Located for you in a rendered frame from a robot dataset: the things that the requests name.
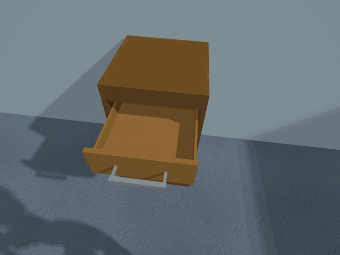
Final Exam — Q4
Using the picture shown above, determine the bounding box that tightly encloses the drawer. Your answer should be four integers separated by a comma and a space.
82, 101, 198, 185

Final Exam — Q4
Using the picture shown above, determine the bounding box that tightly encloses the cabinet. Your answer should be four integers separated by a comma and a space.
97, 35, 209, 186

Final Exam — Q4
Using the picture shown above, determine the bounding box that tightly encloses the handle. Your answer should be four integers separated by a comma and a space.
108, 166, 167, 190

